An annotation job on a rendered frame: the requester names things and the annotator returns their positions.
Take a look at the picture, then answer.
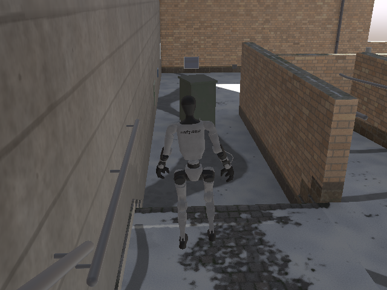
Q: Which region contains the robot right hand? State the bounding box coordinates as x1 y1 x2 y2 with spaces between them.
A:
221 166 234 182

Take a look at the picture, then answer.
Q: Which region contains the robot left upper arm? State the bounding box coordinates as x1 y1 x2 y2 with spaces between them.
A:
163 123 178 156

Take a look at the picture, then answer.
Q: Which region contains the right robot foot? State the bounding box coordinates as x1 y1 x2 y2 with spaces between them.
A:
207 229 216 242

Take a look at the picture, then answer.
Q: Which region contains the left robot shin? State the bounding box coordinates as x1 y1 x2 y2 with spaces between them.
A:
177 201 187 241

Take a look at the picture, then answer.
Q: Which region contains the robot left forearm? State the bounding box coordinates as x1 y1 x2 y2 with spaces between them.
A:
158 147 169 169

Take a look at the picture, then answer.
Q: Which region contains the robot left hand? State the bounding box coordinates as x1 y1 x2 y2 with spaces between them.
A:
156 165 169 179

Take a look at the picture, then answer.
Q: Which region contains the robot right upper arm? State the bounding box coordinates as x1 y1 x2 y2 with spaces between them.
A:
203 121 222 153

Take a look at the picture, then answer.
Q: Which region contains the robot right forearm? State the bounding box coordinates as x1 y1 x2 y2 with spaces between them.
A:
217 144 232 169

